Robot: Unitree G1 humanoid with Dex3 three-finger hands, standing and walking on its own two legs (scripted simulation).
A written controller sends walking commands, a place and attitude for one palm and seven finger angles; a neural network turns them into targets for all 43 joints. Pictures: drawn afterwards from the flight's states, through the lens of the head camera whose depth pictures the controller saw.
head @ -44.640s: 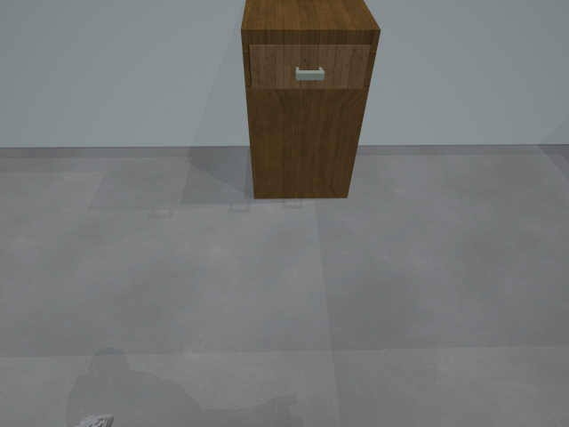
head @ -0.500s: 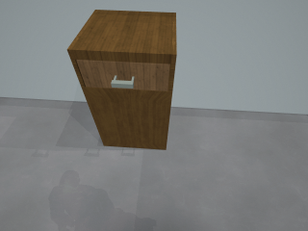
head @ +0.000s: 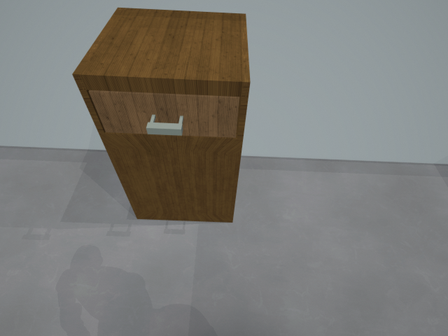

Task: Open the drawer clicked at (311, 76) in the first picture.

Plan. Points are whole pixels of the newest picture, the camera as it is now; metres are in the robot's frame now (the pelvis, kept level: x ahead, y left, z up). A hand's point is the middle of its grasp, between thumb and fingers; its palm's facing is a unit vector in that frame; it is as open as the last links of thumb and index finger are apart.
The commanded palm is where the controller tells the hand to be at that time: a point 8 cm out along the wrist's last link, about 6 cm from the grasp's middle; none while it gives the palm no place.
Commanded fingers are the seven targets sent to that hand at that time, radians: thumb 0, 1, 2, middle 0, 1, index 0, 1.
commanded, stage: take the last steps up to it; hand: left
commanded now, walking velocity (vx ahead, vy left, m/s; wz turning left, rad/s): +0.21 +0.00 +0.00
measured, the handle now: (166, 123) +0.68 +0.20 -0.08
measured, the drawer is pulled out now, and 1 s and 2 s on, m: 0.00 0.00 0.00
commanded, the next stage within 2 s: come to a stop and stand still in 0.24 s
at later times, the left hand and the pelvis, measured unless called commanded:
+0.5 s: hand (160, 334) +0.15 +0.14 -0.18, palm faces +0.09 -0.98 -0.18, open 7.2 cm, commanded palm none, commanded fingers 0.00 0.90 0.90 -0.20 -0.30 -0.20 -0.30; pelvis +0.14 -0.03 +0.00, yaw +2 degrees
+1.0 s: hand (156, 320) +0.17 +0.15 -0.16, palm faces +0.07 -0.96 -0.28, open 7.4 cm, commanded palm none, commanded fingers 0.00 0.90 0.90 -0.20 -0.30 -0.20 -0.30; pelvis +0.14 -0.06 +0.00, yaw +1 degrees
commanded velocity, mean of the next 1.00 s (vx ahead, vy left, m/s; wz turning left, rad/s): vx -0.05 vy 0.02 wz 0.01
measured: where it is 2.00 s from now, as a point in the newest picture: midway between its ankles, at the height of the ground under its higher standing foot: outside the picture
